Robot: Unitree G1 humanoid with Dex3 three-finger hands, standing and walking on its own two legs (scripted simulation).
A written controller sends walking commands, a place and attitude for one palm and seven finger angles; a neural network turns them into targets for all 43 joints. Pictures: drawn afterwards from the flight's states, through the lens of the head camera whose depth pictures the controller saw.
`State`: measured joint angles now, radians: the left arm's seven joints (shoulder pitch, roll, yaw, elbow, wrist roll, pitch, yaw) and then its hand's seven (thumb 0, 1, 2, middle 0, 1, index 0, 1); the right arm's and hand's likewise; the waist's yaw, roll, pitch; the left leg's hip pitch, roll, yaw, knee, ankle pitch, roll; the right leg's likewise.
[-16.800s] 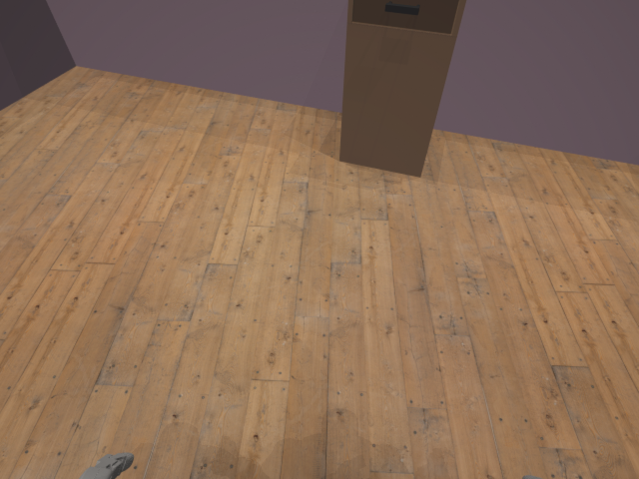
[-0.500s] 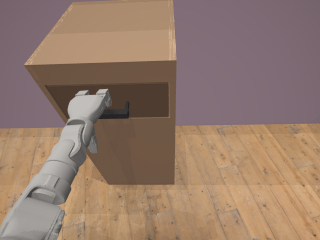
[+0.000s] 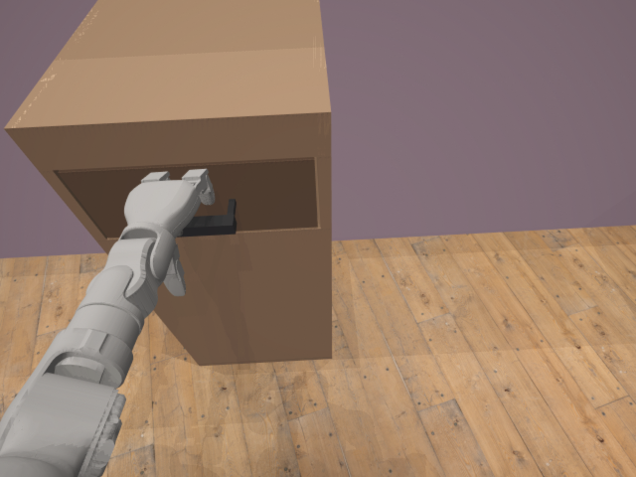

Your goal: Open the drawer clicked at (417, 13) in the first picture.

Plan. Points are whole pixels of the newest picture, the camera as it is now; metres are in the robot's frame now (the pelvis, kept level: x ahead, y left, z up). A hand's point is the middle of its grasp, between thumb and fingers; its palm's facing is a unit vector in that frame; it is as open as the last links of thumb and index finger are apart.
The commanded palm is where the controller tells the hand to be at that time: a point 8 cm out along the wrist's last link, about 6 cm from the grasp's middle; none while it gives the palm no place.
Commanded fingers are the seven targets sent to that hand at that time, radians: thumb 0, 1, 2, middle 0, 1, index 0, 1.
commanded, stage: move the hooked fingers above the handle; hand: left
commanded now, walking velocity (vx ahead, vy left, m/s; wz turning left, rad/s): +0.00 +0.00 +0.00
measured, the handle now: (198, 216) +0.50 +0.20 +0.01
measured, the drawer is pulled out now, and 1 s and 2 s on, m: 0.00 0.00 0.00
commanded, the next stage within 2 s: none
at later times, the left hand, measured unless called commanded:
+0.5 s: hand (193, 232) +0.43 +0.18 +0.06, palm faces -0.05 -0.07 -1.00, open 13.8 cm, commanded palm +0.42 +0.21 +0.13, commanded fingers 0.00 -0.50 0.30 -0.30 -1.20 -0.30 -1.20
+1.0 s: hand (202, 220) +0.44 +0.16 +0.07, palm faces +0.05 -0.08 -1.00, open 13.8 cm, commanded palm +0.42 +0.21 +0.13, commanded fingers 0.00 -0.50 0.30 -0.30 -1.20 -0.30 -1.20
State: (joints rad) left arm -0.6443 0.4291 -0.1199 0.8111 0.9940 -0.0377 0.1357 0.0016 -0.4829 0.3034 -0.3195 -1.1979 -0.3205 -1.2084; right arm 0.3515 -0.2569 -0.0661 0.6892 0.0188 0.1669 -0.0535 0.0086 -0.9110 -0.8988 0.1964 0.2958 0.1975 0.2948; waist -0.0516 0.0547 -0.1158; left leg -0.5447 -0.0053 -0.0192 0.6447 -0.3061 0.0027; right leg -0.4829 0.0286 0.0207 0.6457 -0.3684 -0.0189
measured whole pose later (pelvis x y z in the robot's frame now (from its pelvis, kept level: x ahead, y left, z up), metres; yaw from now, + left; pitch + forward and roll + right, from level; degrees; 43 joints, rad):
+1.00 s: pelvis -0.01 +0.00 +0.00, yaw +0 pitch +11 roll +0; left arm -0.65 0.40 -0.11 0.73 1.05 -0.12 0.23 0.00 -0.48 0.30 -0.33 -1.20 -0.32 -1.21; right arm 0.28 -0.25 -0.06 0.66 0.01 0.15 -0.07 0.01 -0.91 -0.90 0.20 0.30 0.20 0.29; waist -0.06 0.04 -0.10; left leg -0.57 -0.01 -0.02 0.69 -0.32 0.00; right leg -0.51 0.03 0.02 0.70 -0.38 -0.02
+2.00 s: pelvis -0.02 +0.00 -0.01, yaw +1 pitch +12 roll +0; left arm -0.62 0.44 -0.13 0.73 1.04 -0.17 0.22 0.00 -0.48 0.30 -0.33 -1.20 -0.32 -1.21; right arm 0.33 -0.28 -0.08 0.68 0.02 0.14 -0.08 0.01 -0.91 -0.90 0.20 0.30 0.20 0.29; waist -0.04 0.04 -0.09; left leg -0.61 -0.01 -0.04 0.72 -0.31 0.01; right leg -0.54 0.02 0.00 0.71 -0.38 -0.01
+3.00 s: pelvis -0.01 +0.01 -0.01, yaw -1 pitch +13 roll +0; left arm -0.66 0.39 -0.11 0.69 1.03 -0.10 0.27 0.00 -0.48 0.30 -0.36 -1.22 -0.32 -1.20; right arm 0.23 -0.24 -0.03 0.64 0.01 0.15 -0.07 0.01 -0.91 -0.90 0.20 0.30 0.20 0.29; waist -0.06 0.04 -0.10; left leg -0.60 -0.01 0.01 0.72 -0.33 0.01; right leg -0.55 0.02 0.04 0.72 -0.39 -0.01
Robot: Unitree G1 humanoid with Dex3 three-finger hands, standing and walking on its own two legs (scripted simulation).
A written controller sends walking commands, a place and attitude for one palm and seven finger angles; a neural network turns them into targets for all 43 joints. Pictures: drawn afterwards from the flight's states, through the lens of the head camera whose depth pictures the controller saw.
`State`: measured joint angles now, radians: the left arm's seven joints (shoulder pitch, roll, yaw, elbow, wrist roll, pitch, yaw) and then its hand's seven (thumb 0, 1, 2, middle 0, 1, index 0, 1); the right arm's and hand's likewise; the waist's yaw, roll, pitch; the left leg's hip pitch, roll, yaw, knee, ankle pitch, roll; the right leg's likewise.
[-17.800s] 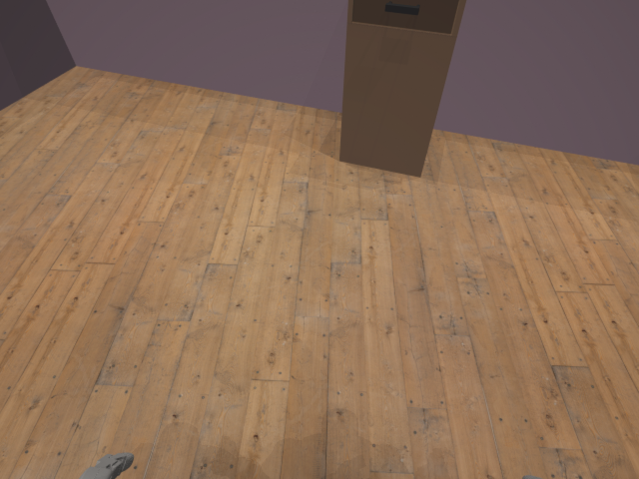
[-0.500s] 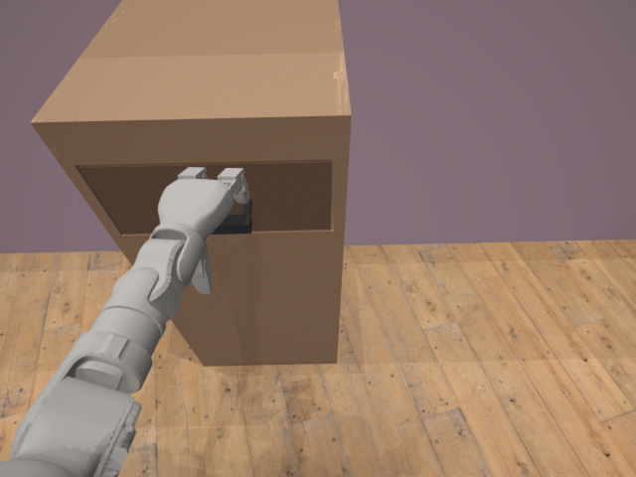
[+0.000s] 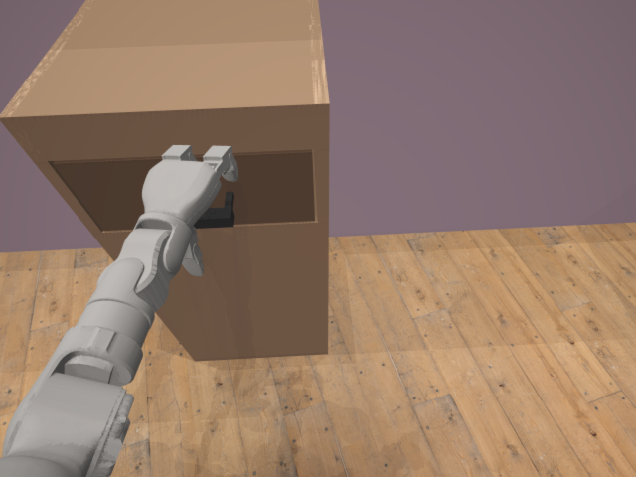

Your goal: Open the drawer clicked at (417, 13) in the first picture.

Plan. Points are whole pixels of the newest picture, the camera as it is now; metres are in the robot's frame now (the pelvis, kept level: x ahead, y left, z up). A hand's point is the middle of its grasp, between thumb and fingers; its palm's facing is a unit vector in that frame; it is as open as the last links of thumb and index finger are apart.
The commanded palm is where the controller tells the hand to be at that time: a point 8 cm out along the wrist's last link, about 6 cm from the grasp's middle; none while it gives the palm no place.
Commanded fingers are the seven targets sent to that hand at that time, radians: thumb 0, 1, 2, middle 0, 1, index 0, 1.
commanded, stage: move the hooked fingers above the handle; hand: left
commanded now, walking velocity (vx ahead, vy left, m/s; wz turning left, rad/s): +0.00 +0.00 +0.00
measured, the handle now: (195, 208) +0.51 +0.20 +0.01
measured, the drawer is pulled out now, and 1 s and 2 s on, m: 0.00 0.00 0.00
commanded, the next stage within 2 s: none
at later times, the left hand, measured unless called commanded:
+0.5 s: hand (186, 202) +0.46 +0.18 +0.08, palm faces +0.14 -0.08 -0.99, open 13.8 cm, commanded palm +0.43 +0.22 +0.13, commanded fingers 0.00 -0.50 0.30 -0.30 -1.20 -0.30 -1.20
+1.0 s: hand (174, 238) +0.42 +0.20 +0.05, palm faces -0.01 -0.05 -1.00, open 13.8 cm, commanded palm +0.43 +0.21 +0.13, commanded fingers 0.00 -0.50 0.30 -0.30 -1.20 -0.30 -1.20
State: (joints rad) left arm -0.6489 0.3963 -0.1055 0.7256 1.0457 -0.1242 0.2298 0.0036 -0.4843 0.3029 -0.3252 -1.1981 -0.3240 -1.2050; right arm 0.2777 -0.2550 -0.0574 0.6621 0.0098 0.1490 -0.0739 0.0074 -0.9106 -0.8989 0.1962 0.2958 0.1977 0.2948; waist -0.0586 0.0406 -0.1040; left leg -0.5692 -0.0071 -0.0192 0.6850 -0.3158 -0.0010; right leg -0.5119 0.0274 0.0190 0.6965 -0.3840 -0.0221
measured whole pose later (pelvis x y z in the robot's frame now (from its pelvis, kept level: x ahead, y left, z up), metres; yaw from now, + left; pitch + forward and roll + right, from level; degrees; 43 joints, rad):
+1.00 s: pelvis -0.01 +0.01 +0.00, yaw +1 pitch +12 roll +0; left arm -0.62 0.44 -0.13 0.73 1.04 -0.17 0.22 0.00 -0.48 0.30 -0.33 -1.20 -0.32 -1.21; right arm 0.33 -0.28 -0.08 0.68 0.02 0.14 -0.08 0.01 -0.91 -0.90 0.20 0.30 0.20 0.29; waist -0.04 0.04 -0.09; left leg -0.61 -0.01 -0.04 0.72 -0.31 0.01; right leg -0.54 0.02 0.00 0.71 -0.38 -0.01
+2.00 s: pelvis +0.00 +0.01 +0.00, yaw -1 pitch +13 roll +0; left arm -0.66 0.39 -0.11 0.69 1.03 -0.10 0.27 0.00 -0.48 0.30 -0.36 -1.22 -0.32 -1.20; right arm 0.23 -0.24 -0.03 0.64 0.01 0.15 -0.07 0.01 -0.91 -0.90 0.20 0.30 0.20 0.29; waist -0.06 0.04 -0.10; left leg -0.60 -0.01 0.01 0.72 -0.33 0.01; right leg -0.55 0.02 0.04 0.72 -0.39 -0.01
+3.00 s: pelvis +0.00 -0.01 +0.00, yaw +1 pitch +11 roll +0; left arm -0.67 0.46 -0.12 0.83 0.99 -0.09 0.09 0.00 -0.48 0.30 -0.32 -1.20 -0.32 -1.21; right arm 0.33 -0.29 -0.06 0.66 0.03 0.14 -0.10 0.01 -0.91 -0.90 0.20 0.30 0.20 0.29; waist -0.05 0.05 -0.09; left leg -0.56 0.00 -0.03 0.66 -0.30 -0.01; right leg -0.49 0.03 0.00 0.67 -0.37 -0.03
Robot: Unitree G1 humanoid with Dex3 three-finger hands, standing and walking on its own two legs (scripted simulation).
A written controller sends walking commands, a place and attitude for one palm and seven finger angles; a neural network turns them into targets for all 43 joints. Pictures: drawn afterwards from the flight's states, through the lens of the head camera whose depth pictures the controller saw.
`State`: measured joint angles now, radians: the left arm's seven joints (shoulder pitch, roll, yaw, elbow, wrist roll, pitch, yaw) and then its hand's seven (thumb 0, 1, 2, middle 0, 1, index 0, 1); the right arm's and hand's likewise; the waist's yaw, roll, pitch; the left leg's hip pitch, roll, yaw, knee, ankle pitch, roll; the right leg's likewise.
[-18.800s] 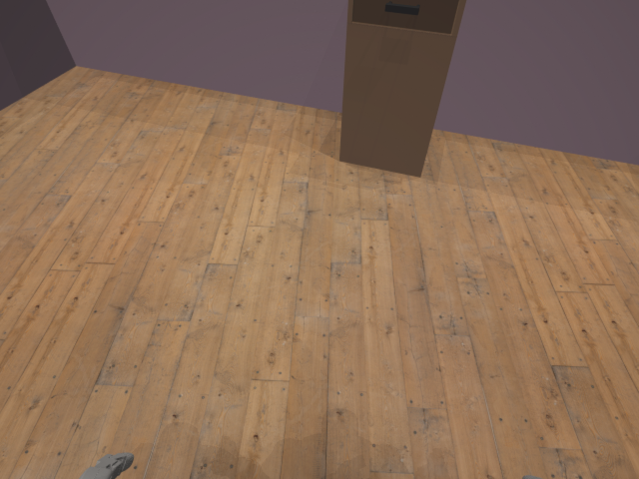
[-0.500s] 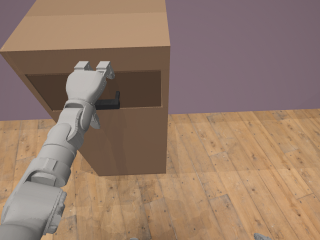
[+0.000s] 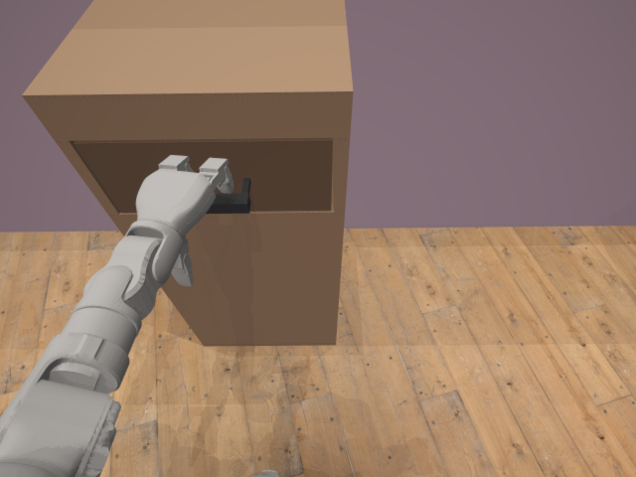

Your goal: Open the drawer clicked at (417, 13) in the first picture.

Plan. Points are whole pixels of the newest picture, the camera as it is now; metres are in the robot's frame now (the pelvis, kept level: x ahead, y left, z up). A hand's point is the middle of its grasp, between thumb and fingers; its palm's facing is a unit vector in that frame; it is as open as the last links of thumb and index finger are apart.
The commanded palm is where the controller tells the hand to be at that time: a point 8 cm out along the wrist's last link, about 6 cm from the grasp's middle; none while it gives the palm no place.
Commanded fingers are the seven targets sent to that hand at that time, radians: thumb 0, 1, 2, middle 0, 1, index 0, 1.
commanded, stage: move the hooked fingers above the handle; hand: left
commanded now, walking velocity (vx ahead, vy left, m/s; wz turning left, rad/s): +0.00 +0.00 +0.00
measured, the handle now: (212, 193) +0.52 +0.18 +0.02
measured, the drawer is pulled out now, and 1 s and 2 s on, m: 0.00 0.00 0.00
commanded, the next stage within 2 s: lift the fingers back up to retry in 1.26 s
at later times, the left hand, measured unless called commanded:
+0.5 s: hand (206, 212) +0.45 +0.17 +0.06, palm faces -0.03 -0.07 -1.00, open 13.7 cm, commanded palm +0.44 +0.20 +0.13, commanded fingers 0.00 -0.50 0.30 -0.30 -1.20 -0.30 -1.20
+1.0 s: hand (222, 187) +0.47 +0.14 +0.08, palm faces +0.10 -0.11 -0.99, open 13.8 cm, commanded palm +0.44 +0.22 +0.13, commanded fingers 0.00 -0.50 0.30 -0.30 -1.20 -0.30 -1.20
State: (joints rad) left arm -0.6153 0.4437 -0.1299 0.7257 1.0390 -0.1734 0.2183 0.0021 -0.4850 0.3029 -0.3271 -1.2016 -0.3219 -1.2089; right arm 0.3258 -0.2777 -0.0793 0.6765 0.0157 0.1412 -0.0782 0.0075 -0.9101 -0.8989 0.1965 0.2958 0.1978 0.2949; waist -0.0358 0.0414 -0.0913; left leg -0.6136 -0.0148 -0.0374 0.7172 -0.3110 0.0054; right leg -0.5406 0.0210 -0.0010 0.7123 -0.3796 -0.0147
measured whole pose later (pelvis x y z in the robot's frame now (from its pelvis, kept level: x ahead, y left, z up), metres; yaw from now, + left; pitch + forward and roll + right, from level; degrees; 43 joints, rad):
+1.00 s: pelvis +0.01 +0.01 +0.00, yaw -2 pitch +13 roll +0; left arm -0.66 0.39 -0.11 0.69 1.03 -0.10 0.27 0.00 -0.48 0.30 -0.36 -1.22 -0.32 -1.20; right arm 0.23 -0.24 -0.03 0.64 0.01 0.15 -0.07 0.01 -0.91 -0.90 0.20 0.30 0.20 0.29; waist -0.06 0.04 -0.10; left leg -0.60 -0.01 0.01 0.72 -0.33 0.01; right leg -0.55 0.02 0.04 0.72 -0.39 -0.01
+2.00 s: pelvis +0.01 -0.01 +0.01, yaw +0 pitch +11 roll +0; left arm -0.67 0.46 -0.12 0.83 0.99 -0.09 0.09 0.00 -0.48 0.30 -0.32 -1.20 -0.32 -1.21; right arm 0.33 -0.29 -0.06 0.66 0.03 0.14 -0.10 0.01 -0.91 -0.90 0.20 0.30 0.20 0.29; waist -0.05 0.05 -0.09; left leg -0.56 0.00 -0.03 0.66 -0.30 -0.01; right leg -0.49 0.03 0.00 0.67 -0.37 -0.03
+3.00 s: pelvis +0.01 +0.00 +0.01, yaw -1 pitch +12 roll +0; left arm -0.77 0.41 -0.12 0.94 1.01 0.09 0.17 0.00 -0.48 0.30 -0.34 -1.21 -0.34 -1.24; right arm 0.31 -0.25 -0.03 0.68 0.03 0.17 -0.06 0.01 -0.91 -0.90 0.20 0.30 0.20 0.29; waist -0.07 0.06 -0.13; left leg -0.57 -0.01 -0.02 0.67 -0.31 0.01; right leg -0.51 0.03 0.02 0.66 -0.37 -0.01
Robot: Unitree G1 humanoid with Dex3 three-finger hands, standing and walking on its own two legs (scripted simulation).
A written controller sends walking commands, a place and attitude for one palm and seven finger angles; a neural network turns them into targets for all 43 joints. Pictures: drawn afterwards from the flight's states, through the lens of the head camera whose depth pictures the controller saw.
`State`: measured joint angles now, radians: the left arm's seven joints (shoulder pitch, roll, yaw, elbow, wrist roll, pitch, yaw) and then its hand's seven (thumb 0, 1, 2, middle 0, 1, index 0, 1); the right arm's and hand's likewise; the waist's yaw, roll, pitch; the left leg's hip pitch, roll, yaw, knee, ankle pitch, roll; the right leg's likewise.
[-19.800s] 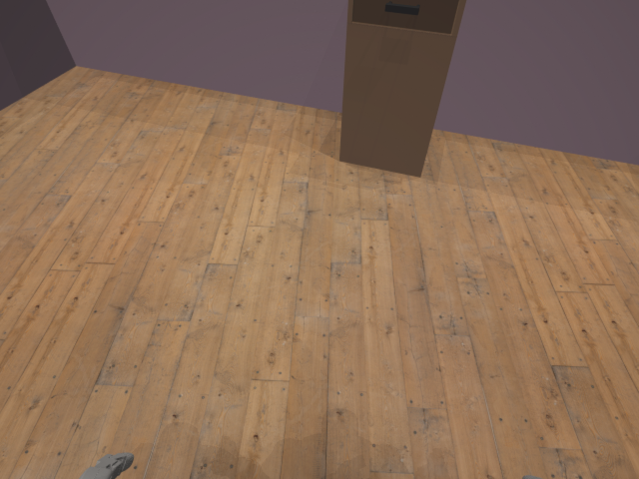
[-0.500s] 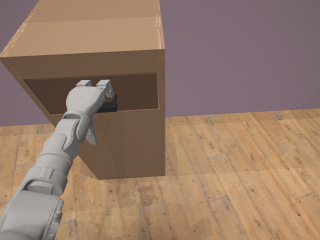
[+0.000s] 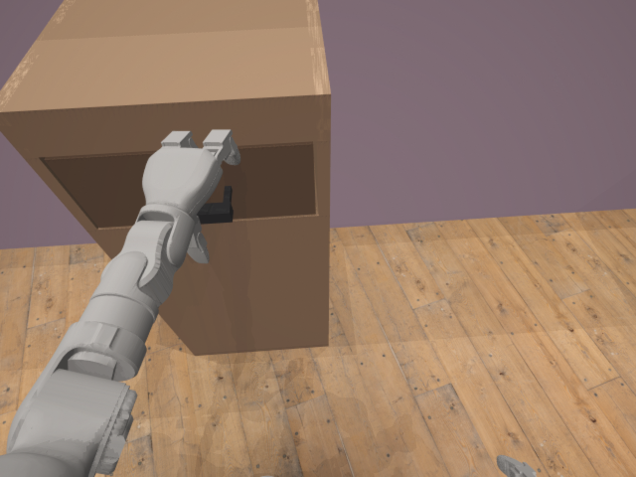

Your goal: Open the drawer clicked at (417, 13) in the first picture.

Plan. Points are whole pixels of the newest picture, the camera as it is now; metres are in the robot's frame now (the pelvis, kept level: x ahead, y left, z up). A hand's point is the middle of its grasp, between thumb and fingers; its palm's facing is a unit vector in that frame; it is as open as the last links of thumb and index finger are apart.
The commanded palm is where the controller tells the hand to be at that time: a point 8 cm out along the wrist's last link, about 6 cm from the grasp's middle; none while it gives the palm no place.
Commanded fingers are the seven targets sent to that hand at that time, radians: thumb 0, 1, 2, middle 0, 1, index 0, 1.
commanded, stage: move the hooked fingers above the handle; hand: left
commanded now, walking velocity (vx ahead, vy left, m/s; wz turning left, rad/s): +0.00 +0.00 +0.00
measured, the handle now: (193, 204) +0.50 +0.20 +0.02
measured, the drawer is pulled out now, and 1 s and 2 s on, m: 0.00 0.00 0.00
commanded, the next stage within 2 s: lift the fingers back up to retry in 0.26 s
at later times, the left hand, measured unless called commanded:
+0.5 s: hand (214, 201) +0.45 +0.14 +0.07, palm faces +0.08 -0.14 -0.99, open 13.8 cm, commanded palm +0.43 +0.20 +0.13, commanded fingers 0.00 -0.50 0.30 -0.30 -1.20 -0.30 -1.20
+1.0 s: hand (171, 228) +0.42 +0.20 +0.06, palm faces -0.14 -0.05 -0.99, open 13.8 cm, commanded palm +0.43 +0.21 +0.13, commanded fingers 0.00 -0.50 0.30 -0.30 -1.20 -0.30 -1.20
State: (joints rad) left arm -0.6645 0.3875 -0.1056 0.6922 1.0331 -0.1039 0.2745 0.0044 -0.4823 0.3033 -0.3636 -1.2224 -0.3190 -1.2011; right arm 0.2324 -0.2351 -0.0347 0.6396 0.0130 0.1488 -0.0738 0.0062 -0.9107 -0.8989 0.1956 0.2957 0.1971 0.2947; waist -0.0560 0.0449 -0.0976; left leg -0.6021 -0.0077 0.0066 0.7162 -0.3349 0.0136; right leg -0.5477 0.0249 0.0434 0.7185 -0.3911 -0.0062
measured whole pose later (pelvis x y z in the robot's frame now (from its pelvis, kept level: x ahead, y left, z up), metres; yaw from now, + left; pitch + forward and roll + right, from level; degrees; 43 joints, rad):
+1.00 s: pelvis +0.00 -0.02 +0.01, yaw +2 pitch +11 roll +0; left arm -0.67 0.46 -0.12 0.83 0.99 -0.09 0.09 0.00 -0.48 0.30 -0.32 -1.20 -0.32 -1.21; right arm 0.33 -0.29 -0.06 0.66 0.03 0.14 -0.10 0.01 -0.91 -0.90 0.20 0.30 0.20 0.29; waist -0.05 0.05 -0.09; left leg -0.56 0.00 -0.03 0.66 -0.30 -0.01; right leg -0.49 0.03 0.00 0.67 -0.37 -0.03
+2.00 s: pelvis +0.00 +0.00 +0.01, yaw +1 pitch +12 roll +0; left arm -0.77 0.41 -0.12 0.94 1.01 0.09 0.17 0.00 -0.48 0.30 -0.34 -1.21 -0.34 -1.24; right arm 0.31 -0.25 -0.03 0.68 0.03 0.17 -0.06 0.01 -0.91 -0.90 0.20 0.30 0.20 0.29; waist -0.07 0.06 -0.13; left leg -0.57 -0.01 -0.02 0.67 -0.31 0.01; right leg -0.51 0.03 0.02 0.66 -0.37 -0.01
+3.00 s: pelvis +0.01 -0.01 +0.01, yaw +3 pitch +9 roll +0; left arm -0.53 0.40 -0.17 0.62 0.98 0.07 0.15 0.00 -0.48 0.30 -0.32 -1.20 -0.32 -1.20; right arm 0.25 -0.25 -0.06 0.66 0.03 0.15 -0.07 0.01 -0.91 -0.90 0.20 0.30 0.20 0.29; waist 0.00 0.07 -0.11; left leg -0.50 -0.01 -0.04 0.65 -0.31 0.00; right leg -0.43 0.02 0.00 0.65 -0.38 -0.02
